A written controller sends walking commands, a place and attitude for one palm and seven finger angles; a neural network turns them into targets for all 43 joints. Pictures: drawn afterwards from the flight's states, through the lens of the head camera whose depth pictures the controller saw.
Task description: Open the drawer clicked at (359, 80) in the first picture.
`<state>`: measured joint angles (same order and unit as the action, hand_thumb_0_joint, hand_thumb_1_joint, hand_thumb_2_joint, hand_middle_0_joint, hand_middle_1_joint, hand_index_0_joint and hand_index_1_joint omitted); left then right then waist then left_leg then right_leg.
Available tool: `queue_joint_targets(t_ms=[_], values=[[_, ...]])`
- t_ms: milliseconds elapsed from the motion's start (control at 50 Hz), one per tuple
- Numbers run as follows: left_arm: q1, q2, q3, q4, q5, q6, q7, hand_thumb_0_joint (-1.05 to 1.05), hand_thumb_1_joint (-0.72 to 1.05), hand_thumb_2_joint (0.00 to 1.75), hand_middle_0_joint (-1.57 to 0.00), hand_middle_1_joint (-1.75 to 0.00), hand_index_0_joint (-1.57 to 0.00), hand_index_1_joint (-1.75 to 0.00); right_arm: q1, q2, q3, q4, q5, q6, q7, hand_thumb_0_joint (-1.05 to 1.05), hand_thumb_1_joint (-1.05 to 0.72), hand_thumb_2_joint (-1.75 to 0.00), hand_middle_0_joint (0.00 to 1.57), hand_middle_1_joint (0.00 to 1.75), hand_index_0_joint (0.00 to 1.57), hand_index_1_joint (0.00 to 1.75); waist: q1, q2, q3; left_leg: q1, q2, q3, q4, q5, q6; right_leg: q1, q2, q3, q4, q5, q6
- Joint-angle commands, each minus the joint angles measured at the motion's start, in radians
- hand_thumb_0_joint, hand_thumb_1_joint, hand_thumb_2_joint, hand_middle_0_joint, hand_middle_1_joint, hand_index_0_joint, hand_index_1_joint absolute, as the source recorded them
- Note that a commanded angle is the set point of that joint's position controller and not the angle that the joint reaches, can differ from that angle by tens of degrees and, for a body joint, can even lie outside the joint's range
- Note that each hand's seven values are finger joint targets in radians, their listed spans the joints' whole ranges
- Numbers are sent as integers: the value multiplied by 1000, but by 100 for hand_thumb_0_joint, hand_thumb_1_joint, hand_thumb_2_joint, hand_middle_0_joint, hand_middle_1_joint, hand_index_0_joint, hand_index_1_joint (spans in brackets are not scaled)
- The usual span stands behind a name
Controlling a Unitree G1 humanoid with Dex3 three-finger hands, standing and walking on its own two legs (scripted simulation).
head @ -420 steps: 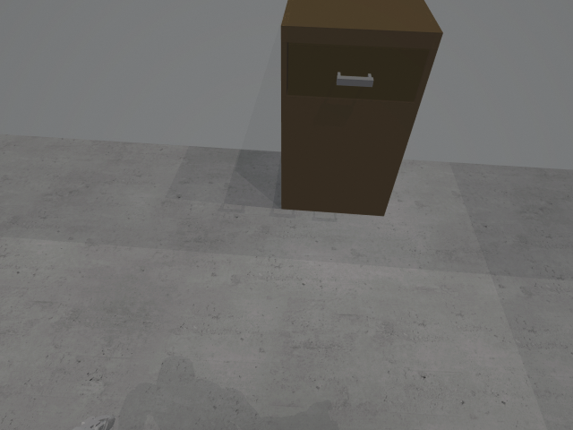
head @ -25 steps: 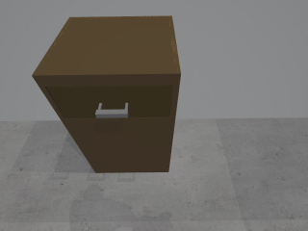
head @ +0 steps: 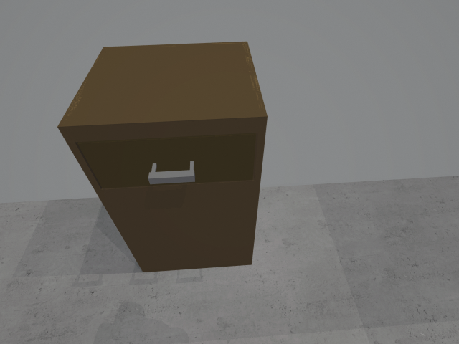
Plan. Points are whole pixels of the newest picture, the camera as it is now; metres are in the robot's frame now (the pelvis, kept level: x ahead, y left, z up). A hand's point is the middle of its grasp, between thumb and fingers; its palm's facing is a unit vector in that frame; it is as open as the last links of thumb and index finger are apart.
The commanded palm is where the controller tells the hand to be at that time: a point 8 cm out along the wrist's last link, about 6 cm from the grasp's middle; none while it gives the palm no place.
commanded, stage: come to a stop and stand still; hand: left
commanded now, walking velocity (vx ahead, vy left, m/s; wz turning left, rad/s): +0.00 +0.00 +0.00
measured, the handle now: (172, 171) +0.55 +0.19 -0.08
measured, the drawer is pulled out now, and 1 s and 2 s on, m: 0.00 0.00 0.00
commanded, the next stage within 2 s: look again from close up in 0.26 s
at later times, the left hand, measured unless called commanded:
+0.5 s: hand out of the picture -0.02 +0.15 -0.18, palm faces +0.01 -0.98 -0.17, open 7.4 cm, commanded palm none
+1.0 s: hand out of the picture +0.05 +0.19 -0.17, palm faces -0.07 -0.96 -0.27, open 7.3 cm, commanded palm +0.11 +0.23 -0.07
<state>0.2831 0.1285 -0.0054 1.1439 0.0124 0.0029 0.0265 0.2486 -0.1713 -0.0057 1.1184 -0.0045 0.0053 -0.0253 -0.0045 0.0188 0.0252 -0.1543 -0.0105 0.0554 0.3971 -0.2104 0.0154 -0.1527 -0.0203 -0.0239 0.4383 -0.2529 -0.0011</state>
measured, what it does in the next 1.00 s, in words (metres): stands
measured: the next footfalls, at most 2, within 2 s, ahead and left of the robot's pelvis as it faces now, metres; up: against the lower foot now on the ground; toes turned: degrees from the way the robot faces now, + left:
none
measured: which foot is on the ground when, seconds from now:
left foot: down 0.00-1.00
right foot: down 0.00-1.00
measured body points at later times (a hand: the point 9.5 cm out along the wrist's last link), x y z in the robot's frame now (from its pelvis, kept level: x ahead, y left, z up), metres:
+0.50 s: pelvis -0.01 +0.00 -0.01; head +0.00 -0.01 +0.44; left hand -0.02 +0.21 -0.17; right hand -0.04 -0.21 -0.17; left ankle +0.00 +0.11 -0.74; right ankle -0.01 -0.11 -0.74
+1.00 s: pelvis +0.01 +0.01 -0.01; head +0.03 +0.02 +0.44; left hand +0.05 +0.24 -0.15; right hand +0.05 -0.22 -0.15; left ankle +0.00 +0.11 -0.74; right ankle -0.01 -0.11 -0.74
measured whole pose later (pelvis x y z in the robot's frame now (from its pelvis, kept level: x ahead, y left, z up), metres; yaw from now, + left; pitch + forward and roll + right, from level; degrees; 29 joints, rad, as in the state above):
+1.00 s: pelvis +0.01 +0.01 -0.01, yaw -1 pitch +0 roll +0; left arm 0.39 0.18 -0.03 0.75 0.11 0.08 0.07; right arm 0.30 -0.18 0.03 1.00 0.01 -0.07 -0.04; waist 0.02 -0.01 0.03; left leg -0.21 -0.01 0.07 0.50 -0.29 0.03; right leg -0.20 -0.02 -0.01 0.51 -0.30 0.00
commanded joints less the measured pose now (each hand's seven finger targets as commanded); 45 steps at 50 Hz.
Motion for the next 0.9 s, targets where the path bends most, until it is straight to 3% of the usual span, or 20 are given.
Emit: queue_joint_targets(t_ms=[0, 60, 320, 340, 360, 380, 400, 420, 480, 540, 560, 580, 640, 880], values=[[33, 110, 17, -28, -5, -8, 12, 0, 90, 90, -20, -30, -20, -30, 68, -64, -5, -1, -3, -12, -5, 0, -90, -90, 20, 30, 20, 30, 1, -52, 74, -25, 100, -103, -100, -17, 4, -92, -90, 98, -140, -16, -19], [49, 101, 17, -21, -6, -7, 11, 0, 90, 90, -20, -30, -20, -30, 87, -53, -3, 7, -5, -13, -7, 0, -90, -90, 20, 30, 20, 30, 8, -16, 82, -43, 98, -104, -109, -36, 3, -86, -87, 95, -142, -20, -21], [87, 68, 17, -15, -6, -14, 15, 0, 90, 90, -20, -30, -20, -30, 160, -21, -4, 29, -5, -17, -11, 0, -90, -90, 20, 30, 20, 30, 4, -37, 71, -42, 105, -99, -96, -30, 5, -103, -78, 94, -136, -16, -24], [140, 108, 5, -6, 14, -49, 48, 0, 90, 90, -20, -30, -20, -30, 23, -67, 2, -46, -4, -37, 8, 0, -90, -90, 20, 30, 20, 30, 52, -49, 125, -161, 109, -54, 127, 27, -27, -101, -125, 123, -109, 266, -24], [101, 149, 17, -53, 5, -54, 40, 0, 90, 90, -20, -30, -20, -30, 99, -16, -2, -75, -7, -22, 11, 0, -90, -90, 20, 30, 20, 30, -19, -51, 33, -104, 68, -66, 128, -111, -19, -127, -171, 189, -152, -25, -60], [58, 167, 20, -76, 3, -55, 32, 0, 90, 90, -20, -30, -20, -30, 122, -21, 4, -67, -16, -8, 20, 0, -90, -90, 20, 30, 20, 30, -24, -65, 22, -74, 61, -50, 160, -107, -12, -175, -158, 186, -166, -218, -76], [44, 150, 23, -92, 3, -52, 29, 0, 90, 90, -20, -30, -20, -30, 163, -25, 1, -77, -19, -11, 21, 0, -90, -90, 20, 30, 20, 30, -43, -65, 1, -63, 59, -50, 161, -100, -2, -209, -142, 167, -145, -279, -80], [37, 135, 22, -98, 1, -49, 26, 0, 90, 90, -20, -30, -20, -30, 172, -25, 1, -76, -19, -14, 20, 0, -90, -90, 20, 30, 20, 30, -44, -59, 28, -77, 63, -56, 146, -84, 3, -232, -125, 145, -127, -270, -80], [61, 103, 17, -106, 2, -39, 19, 0, 90, 90, -20, -30, -20, -30, 169, -40, 6, -92, -20, -27, 12, 0, -90, -90, 20, 30, 20, 30, -24, 54, 70, -155, 98, -117, 33, -98, 21, -179, -62, 84, -26, -157, -66], [97, 81, 12, -94, 0, -36, 15, 0, 90, 90, -20, -30, -20, -30, 134, -63, 7, -103, -15, -38, 4, 0, -90, -90, 20, 30, 20, 30, 5, 9, 53, -187, 119, -142, -12, -57, 37, -83, -47, 59, 13, -23, -51], [99, 82, 12, -93, 0, -36, 14, 0, 90, 90, -20, -30, -20, -30, 128, -65, 7, -102, -14, -40, 3, 0, -90, -90, 20, 30, 20, 30, 8, -23, 56, -179, 116, -136, -10, -35, 37, -78, -52, 61, 10, 1, -47], [100, 83, 10, -93, 1, -36, 13, 0, 90, 90, -20, -30, -20, -30, 124, -67, 8, -99, -13, -42, 2, 0, -90, -90, 20, 30, 20, 30, 8, -8, 57, -162, 115, -131, -9, -1, 37, -78, -54, 65, 9, 22, -45], [90, 94, 12, -95, -1, -33, 13, 0, 90, 90, -20, -30, -20, -30, 119, -75, 10, -83, -12, -43, 0, 0, -90, -90, 20, 30, 20, 30, 6, -44, 48, -130, 112, -120, -9, 50, 35, -65, -62, 63, 4, 63, -38], [83, 116, 14, -82, 1, -31, 13, 0, 90, 90, -20, -30, -20, -30, 76, -92, 10, -51, -10, -44, -4, 0, -90, -90, 20, 30, 20, 30, 5, -20, 9, -35, 112, -99, -4, 183, 32, -29, -76, 62, -17, 164, -26]])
